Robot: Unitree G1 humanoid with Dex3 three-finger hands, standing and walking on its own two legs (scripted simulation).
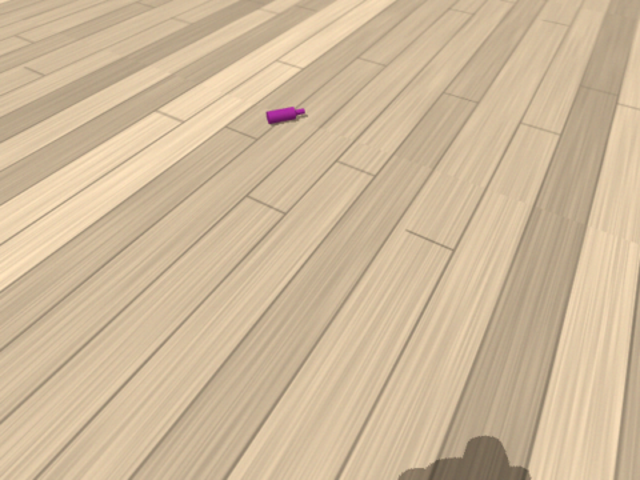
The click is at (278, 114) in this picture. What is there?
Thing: lying bottle
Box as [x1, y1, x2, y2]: [266, 107, 304, 123]
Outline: 303,108 295,110 293,107 268,111 266,112 268,122 272,123 295,118 296,114 304,113
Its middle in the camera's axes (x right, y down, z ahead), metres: -0.19 -0.73 +2.20
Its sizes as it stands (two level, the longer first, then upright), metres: 0.209 0.067 0.067
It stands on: the floor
